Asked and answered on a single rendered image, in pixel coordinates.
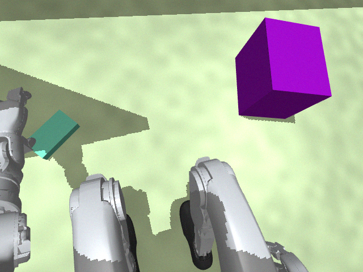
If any left robot arm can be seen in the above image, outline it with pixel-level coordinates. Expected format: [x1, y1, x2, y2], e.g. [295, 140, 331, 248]
[0, 133, 31, 272]

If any left robot foot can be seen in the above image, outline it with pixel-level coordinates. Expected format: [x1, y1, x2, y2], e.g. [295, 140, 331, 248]
[126, 214, 140, 272]

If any left robot hand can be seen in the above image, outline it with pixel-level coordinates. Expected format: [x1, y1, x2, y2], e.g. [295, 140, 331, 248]
[0, 87, 36, 154]

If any right robot hand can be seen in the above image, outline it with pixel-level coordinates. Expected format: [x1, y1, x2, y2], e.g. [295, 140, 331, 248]
[266, 241, 308, 272]

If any right robot foot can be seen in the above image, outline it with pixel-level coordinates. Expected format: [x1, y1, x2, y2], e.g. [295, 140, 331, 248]
[179, 200, 213, 270]

